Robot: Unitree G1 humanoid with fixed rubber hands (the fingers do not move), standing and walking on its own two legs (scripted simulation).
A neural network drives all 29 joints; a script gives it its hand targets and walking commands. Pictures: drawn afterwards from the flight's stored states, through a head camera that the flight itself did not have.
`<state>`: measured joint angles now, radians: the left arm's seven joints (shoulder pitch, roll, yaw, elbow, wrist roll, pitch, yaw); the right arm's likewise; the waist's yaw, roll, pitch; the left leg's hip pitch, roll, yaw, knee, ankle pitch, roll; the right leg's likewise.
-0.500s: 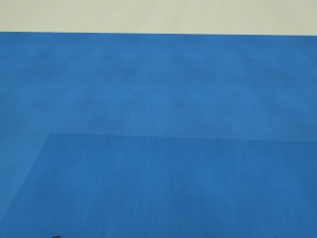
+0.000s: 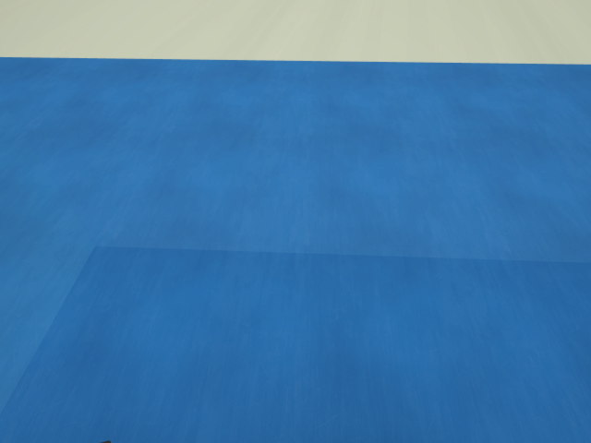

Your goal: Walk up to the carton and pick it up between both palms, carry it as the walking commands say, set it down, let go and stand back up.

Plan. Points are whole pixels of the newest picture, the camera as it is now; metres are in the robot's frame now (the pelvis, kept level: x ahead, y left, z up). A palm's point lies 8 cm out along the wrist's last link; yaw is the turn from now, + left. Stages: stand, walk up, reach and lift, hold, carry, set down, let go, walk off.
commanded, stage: stand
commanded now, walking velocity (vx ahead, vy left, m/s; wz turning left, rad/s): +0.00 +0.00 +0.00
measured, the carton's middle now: out of the picture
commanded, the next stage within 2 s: walk up in 0.06 s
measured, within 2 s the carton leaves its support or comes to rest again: neither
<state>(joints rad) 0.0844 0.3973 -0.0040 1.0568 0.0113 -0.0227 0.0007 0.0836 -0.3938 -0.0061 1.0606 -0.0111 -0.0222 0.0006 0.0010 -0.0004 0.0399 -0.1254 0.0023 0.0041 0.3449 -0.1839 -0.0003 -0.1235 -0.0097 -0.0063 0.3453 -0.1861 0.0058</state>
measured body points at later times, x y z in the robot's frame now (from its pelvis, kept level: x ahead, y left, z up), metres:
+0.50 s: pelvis -0.01 -0.04 -0.02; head +0.02 -0.07 +0.42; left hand +0.12 +0.23 -0.14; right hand +0.05 -0.35 -0.16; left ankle +0.00 +0.12 -0.74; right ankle +0.00 -0.16 -0.75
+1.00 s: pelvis -0.02 -0.03 -0.01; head +0.01 -0.03 +0.44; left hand +0.18 +0.19 -0.14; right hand -0.02 -0.33 -0.12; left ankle +0.02 +0.07 -0.75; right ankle +0.00 -0.15 -0.74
